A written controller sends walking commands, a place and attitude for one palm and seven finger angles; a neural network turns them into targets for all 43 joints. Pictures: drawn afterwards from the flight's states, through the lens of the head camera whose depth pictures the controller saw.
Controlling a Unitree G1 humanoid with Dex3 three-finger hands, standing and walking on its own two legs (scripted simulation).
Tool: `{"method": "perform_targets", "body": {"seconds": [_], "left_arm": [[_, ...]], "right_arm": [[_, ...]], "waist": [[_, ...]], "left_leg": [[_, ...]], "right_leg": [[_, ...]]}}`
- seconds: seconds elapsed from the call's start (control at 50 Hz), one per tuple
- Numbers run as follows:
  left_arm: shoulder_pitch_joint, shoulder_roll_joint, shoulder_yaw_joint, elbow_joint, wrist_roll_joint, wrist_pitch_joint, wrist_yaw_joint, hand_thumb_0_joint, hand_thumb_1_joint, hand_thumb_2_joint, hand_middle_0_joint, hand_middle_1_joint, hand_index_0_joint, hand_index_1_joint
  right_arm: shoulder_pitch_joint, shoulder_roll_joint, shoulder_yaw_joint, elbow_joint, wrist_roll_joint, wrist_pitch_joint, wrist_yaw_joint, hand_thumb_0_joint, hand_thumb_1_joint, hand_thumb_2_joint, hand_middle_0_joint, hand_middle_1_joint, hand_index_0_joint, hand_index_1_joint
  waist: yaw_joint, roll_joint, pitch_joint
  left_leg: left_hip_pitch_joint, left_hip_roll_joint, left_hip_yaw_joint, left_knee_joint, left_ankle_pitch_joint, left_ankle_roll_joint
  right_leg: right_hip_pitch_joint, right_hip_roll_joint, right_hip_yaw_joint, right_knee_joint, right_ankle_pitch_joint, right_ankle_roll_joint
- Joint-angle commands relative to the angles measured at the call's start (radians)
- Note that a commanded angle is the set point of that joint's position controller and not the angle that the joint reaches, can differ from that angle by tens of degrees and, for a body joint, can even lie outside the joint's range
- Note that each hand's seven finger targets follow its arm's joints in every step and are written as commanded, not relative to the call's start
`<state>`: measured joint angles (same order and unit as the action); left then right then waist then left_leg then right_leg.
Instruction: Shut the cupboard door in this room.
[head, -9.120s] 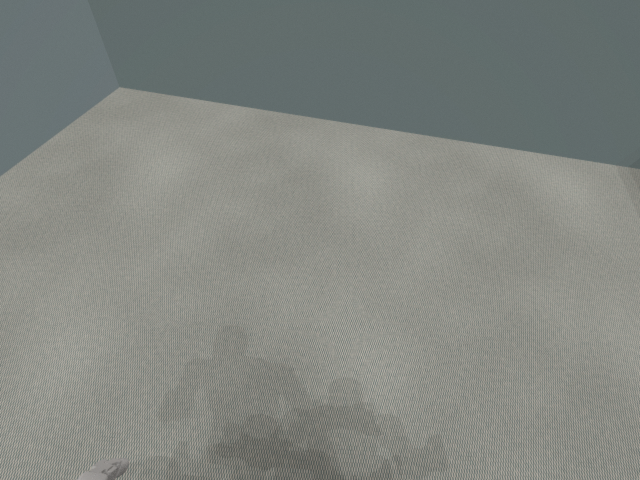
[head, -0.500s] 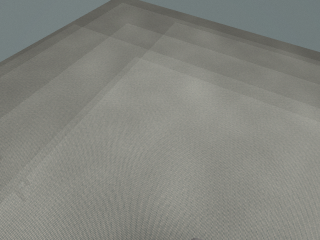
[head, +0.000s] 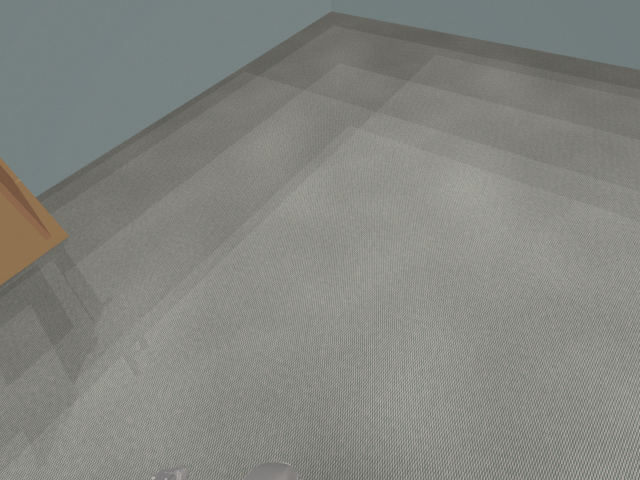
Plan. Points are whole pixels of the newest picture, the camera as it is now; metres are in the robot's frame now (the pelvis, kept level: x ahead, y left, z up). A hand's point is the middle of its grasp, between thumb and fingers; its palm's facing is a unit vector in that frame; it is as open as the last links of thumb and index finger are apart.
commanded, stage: turn or walk to find it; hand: left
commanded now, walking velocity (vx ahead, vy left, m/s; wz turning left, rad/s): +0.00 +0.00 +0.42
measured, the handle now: out of the picture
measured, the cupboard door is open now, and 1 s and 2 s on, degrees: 80 80 80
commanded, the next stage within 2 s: stand and wait in 0.30 s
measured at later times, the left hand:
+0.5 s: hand out of the picture -0.05 +0.26 -0.18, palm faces +0.24 -0.94 -0.24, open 7.4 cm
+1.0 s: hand out of the picture -0.07 +0.22 -0.18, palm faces +0.30 -0.93 -0.21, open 7.3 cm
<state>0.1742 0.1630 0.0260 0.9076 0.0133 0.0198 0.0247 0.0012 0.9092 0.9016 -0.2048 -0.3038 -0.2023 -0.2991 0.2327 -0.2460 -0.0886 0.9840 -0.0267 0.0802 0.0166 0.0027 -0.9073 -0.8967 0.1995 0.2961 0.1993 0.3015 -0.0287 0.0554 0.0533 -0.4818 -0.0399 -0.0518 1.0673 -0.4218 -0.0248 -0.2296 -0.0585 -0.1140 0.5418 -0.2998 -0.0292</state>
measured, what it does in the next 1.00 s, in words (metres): steps on the spot, turning left: left foot, then right foot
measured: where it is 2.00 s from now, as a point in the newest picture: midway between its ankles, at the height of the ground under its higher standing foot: outside the picture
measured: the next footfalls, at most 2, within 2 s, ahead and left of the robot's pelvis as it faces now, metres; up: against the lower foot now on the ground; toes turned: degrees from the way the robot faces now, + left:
left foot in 0.34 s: -0.01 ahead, +0.15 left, +0.00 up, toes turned +14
right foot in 0.72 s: +0.03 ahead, -0.09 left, +0.00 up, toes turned +5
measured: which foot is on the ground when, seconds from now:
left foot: up 0.00-0.32, down 0.34-0.74, up 0.76-1.00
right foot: down 0.00-0.34, up 0.36-0.70, down 0.72-1.00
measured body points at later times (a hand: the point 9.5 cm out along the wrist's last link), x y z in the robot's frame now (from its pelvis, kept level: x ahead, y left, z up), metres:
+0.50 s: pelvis -0.02 +0.05 +0.00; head -0.01 +0.07 +0.45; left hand -0.06 +0.31 -0.16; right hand +0.13 -0.17 -0.13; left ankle -0.05 +0.14 -0.74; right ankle -0.02 -0.10 -0.68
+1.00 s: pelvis -0.05 +0.03 +0.00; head -0.04 +0.04 +0.45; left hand -0.08 +0.27 -0.16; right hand +0.04 -0.21 -0.15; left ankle -0.10 +0.15 -0.71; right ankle -0.01 -0.09 -0.74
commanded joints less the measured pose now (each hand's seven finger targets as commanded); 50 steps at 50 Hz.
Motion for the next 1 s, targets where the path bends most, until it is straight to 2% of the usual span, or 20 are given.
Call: {"method": "perform_targets", "body": {"seconds": [0.0,0.2,0.24,0.28,0.3,0.32,0.34,0.38,0.46,0.56,0.66,0.68,0.7,0.72,0.74,0.76,0.82,0.86,0.94,0.98], "left_arm": [[-0.015,0.179,0.046,-0.067,0.004,-0.034,0.011,0.0,0.9,0.9,-0.2,-0.3,-0.2,-0.3],[0.116,0.247,0.07,-0.002,0.02,-0.024,0.009,0.0,0.9,0.9,-0.2,-0.3,-0.2,-0.3],[0.106,0.258,0.074,0.007,0.019,-0.02,0.007,0.0,0.9,0.9,-0.2,-0.3,-0.2,-0.3],[0.085,0.246,0.072,0.007,0.006,-0.013,0.005,0.0,0.9,0.9,-0.2,-0.3,-0.2,-0.3],[0.1,0.207,0.065,-0.002,-0.002,-0.006,0.003,0.0,0.9,0.9,-0.2,-0.3,-0.2,-0.3],[0.09,0.134,0.043,-0.032,-0.006,-0.001,-0.001,0.0,0.9,0.9,-0.2,-0.3,-0.2,-0.3],[0.05,0.139,0.034,-0.035,0.0,0.01,0.005,0.0,0.9,0.9,-0.2,-0.3,-0.2,-0.3],[0.029,0.132,0.039,0.001,0.003,0.018,0.002,0.0,0.9,0.9,-0.2,-0.3,-0.2,-0.3],[0.084,0.122,0.03,0.063,0.0,0.01,-0.01,0.0,0.9,0.9,-0.2,-0.3,-0.2,-0.3],[0.055,0.096,0.011,0.074,-0.001,0.008,-0.004,0.0,0.9,0.9,-0.2,-0.3,-0.2,-0.3],[0.137,0.106,0.017,0.108,-0.001,-0.009,0.003,0.0,0.9,0.9,-0.2,-0.3,-0.2,-0.3],[0.163,0.123,0.021,0.112,0.002,-0.016,0.007,0.0,0.9,0.9,-0.2,-0.3,-0.2,-0.3],[0.159,0.174,0.031,0.11,0.01,-0.024,0.012,0.0,0.9,0.9,-0.2,-0.3,-0.2,-0.3],[0.159,0.235,0.045,0.099,0.013,-0.027,0.012,0.0,0.9,0.9,-0.2,-0.3,-0.2,-0.3],[0.152,0.256,0.048,0.081,0.014,-0.023,0.01,0.0,0.9,0.9,-0.2,-0.3,-0.2,-0.3],[0.127,0.237,0.057,0.073,0.014,-0.021,0.016,0.0,0.9,0.9,-0.2,-0.3,-0.2,-0.3],[0.057,0.176,0.042,0.049,0.012,-0.024,0.013,0.0,0.9,0.9,-0.2,-0.3,-0.2,-0.3],[0.045,0.169,0.044,0.043,0.018,-0.028,0.015,0.0,0.9,0.9,-0.2,-0.3,-0.2,-0.3],[0.112,0.194,0.049,0.076,0.021,-0.026,0.013,0.0,0.9,0.9,-0.2,-0.3,-0.2,-0.3],[0.095,0.193,0.049,0.089,0.013,-0.022,0.013,0.0,0.9,0.9,-0.2,-0.3,-0.2,-0.3]], "right_arm": [[0.024,-0.062,-0.014,-0.056,0.003,-0.021,0.002,0.0,-0.9,-0.9,0.2,0.3,0.2,0.3],[-0.101,-0.034,0.015,-0.084,0.018,-0.039,-0.004,0.0,-0.9,-0.9,0.2,0.3,0.2,0.3],[-0.07,-0.035,0.016,-0.079,0.021,-0.046,-0.007,0.0,-0.9,-0.9,0.2,0.3,0.2,0.3],[-0.003,-0.055,0.013,-0.061,0.018,-0.058,-0.007,0.0,-0.9,-0.9,0.2,0.3,0.2,0.3],[0.032,-0.116,0.002,-0.054,0.014,-0.071,-0.009,0.0,-0.9,-0.9,0.2,0.3,0.2,0.3],[0.066,-0.206,-0.017,-0.053,0.008,-0.076,-0.016,0.0,-0.9,-0.9,0.2,0.3,0.2,0.3],[0.086,-0.225,-0.018,-0.041,0.009,-0.064,-0.023,0.0,-0.9,-0.9,0.2,0.3,0.2,0.3],[-0.009,-0.153,0.001,-0.047,0.004,-0.072,-0.04,0.0,-0.9,-0.9,0.2,0.3,0.2,0.3],[-0.061,-0.106,0.025,-0.045,0.01,-0.085,-0.048,0.0,-0.9,-0.9,0.2,0.3,0.2,0.3],[-0.018,-0.102,0.022,-0.009,0.009,-0.085,-0.047,0.0,-0.9,-0.9,0.2,0.3,0.2,0.3],[-0.046,-0.096,0.013,0.0,0.015,-0.076,-0.038,0.0,-0.9,-0.9,0.2,0.3,0.2,0.3],[-0.051,-0.075,0.015,-0.005,0.018,-0.075,-0.035,0.0,-0.9,-0.9,0.2,0.3,0.2,0.3],[-0.049,-0.035,0.021,-0.017,0.024,-0.074,-0.031,0.0,-0.9,-0.9,0.2,0.3,0.2,0.3],[-0.065,-0.001,0.027,-0.039,0.026,-0.068,-0.027,0.0,-0.9,-0.9,0.2,0.3,0.2,0.3],[-0.096,-0.025,0.018,-0.052,0.022,-0.056,-0.024,0.0,-0.9,-0.9,0.2,0.3,0.2,0.3],[-0.103,-0.039,0.006,-0.053,0.016,-0.038,-0.024,0.0,-0.9,-0.9,0.2,0.3,0.2,0.3],[-0.04,-0.025,0.003,-0.011,0.013,-0.032,-0.015,0.0,-0.9,-0.9,0.2,0.3,0.2,0.3],[-0.007,-0.004,0.007,0.003,0.016,-0.036,-0.013,0.0,-0.9,-0.9,0.2,0.3,0.2,0.3],[-0.033,0.018,0.024,-0.001,0.018,-0.053,-0.019,0.0,-0.9,-0.9,0.2,0.3,0.2,0.3],[0.035,0.029,0.031,0.027,0.017,-0.065,-0.026,0.0,-0.9,-0.9,0.2,0.3,0.2,0.3]], "waist": [[0.007,-0.198,-0.008],[0.082,-0.256,-0.068],[0.064,-0.256,-0.088],[0.021,-0.185,-0.123],[0.002,-0.02,-0.161],[-0.014,0.267,-0.139],[-0.032,0.195,-0.148],[-0.002,0.191,-0.074],[0.034,0.087,-0.052],[0.013,0.068,-0.051],[0.052,0.057,-0.043],[0.065,0.005,-0.053],[0.058,-0.132,-0.049],[0.062,-0.29,-0.021],[0.083,-0.275,-0.018],[0.08,-0.314,0.007],[0.035,-0.205,0.042],[0.027,-0.196,0.006],[0.069,-0.221,-0.037],[0.041,-0.209,-0.072]], "left_leg": [[-0.074,0.055,0.006,0.149,0.08,-0.035],[0.055,0.075,0.109,-0.271,-0.051,-0.039],[0.134,0.063,0.136,-0.387,-0.003,-0.03],[0.304,0.062,0.14,-0.623,0.218,-0.016],[0.457,0.17,0.01,-0.71,0.368,0.021],[0.535,0.409,-0.286,-0.731,0.722,0.129],[0.449,0.462,-0.249,-0.724,0.753,0.208],[0.356,0.37,-0.167,-0.754,0.581,0.194],[0.38,0.295,-0.05,-0.731,0.717,0.175],[0.389,0.301,-0.057,-0.737,0.69,0.184],[0.275,0.252,-0.08,-0.674,0.524,0.132],[0.221,0.212,-0.063,-0.625,0.431,0.097],[0.122,0.132,0.01,-0.527,0.288,0.048],[0.051,0.04,0.088,-0.42,0.054,0.009],[0.077,0.035,0.063,-0.254,-0.113,0.009],[0.04,0.056,0.03,-0.109,-0.128,0.012],[0.027,0.071,0.027,0.03,-0.024,0.006],[0.056,0.074,0.052,-0.05,-0.018,-0.005],[0.122,0.072,0.104,-0.315,-0.03,-0.013],[0.243,0.065,0.126,-0.505,0.096,-0.015]], "right_leg": [[0.035,-0.235,0.129,-0.25,0.217,-0.063],[0.159,-0.31,0.084,-0.142,0.491,-0.118],[0.142,-0.312,0.06,-0.096,0.51,-0.098],[0.069,-0.27,-0.006,0.02,0.427,-0.024],[-0.07,-0.201,-0.048,0.167,0.251,0.033],[-0.314,-0.071,-0.067,0.348,-0.268,0.103],[-0.265,-0.066,0.028,0.457,-0.353,0.09],[-0.265,-0.074,0.08,0.513,-0.247,0.086],[-0.237,-0.05,0.082,0.482,-0.13,0.093],[-0.146,-0.037,0.067,0.265,-0.147,0.096],[0.04,-0.016,0.024,-0.049,0.061,0.093],[0.109,-0.049,0.057,-0.139,0.138,0.085],[0.159,-0.17,0.186,-0.179,0.198,0.043],[0.136,-0.315,0.312,-0.232,0.261,-0.045],[0.032,-0.385,0.326,-0.283,0.2,-0.123],[-0.008,-0.367,0.323,-0.305,0.13,-0.14],[-0.054,-0.28,0.188,-0.283,0.142,-0.1],[-0.015,-0.257,0.133,-0.262,0.183,-0.086],[0.062,-0.258,0.142,-0.201,0.298,-0.113],[0.043,-0.229,0.11,-0.136,0.286,-0.077]]}}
